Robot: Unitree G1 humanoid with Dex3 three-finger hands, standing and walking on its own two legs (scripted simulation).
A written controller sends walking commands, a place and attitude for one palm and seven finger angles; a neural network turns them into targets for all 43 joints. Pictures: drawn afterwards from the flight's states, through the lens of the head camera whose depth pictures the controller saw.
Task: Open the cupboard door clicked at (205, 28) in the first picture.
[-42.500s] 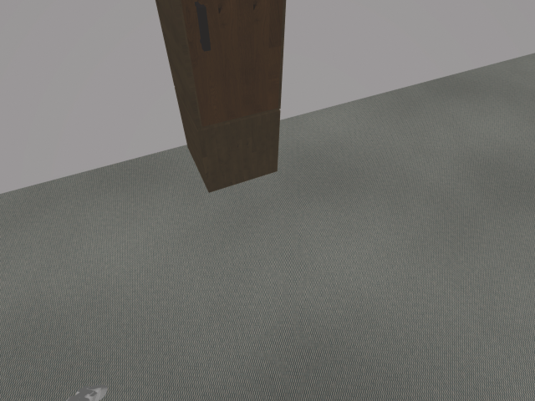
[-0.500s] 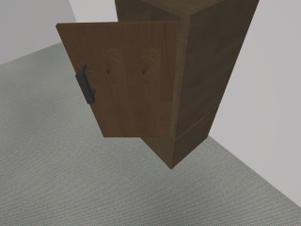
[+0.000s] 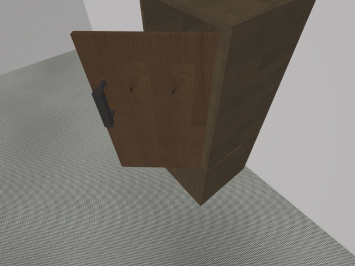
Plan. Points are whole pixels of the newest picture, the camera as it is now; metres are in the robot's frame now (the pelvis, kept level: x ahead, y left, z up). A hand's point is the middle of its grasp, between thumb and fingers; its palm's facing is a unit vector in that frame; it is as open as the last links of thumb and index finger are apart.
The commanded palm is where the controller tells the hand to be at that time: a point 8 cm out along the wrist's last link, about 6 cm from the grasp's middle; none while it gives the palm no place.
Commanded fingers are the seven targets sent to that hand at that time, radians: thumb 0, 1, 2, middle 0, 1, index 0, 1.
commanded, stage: look again from close up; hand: left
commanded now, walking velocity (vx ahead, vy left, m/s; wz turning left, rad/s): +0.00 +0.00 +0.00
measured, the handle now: (105, 104) +0.53 +0.25 +0.05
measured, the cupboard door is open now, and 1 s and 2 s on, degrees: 48 48 48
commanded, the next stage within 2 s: raise the hand with hooked fingers in 0.14 s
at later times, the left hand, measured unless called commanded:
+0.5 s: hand (96, 225) +0.20 +0.19 +0.00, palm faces +0.12 -0.99 -0.02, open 7.7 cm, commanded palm +0.11 +0.25 -0.05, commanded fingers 0.00 0.57 0.76 -0.22 -0.51 -0.22 -0.51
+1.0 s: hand (75, 235) +0.18 +0.23 -0.01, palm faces +0.00 -1.00 -0.05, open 10.6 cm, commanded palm +0.14 +0.29 +0.00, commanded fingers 0.00 -0.01 0.51 -0.27 -0.88 -0.27 -0.88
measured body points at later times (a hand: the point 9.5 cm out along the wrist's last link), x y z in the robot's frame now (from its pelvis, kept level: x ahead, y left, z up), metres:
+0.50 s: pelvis -0.03 +0.01 -0.03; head +0.00 +0.01 +0.42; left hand +0.19 +0.24 +0.01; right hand +0.13 -0.25 -0.11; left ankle -0.07 +0.13 -0.74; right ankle +0.01 -0.09 -0.74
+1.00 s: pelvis -0.05 +0.02 -0.06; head +0.01 +0.03 +0.38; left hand +0.18 +0.29 +0.00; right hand +0.12 -0.17 -0.15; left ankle -0.07 +0.13 -0.74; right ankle +0.01 -0.09 -0.74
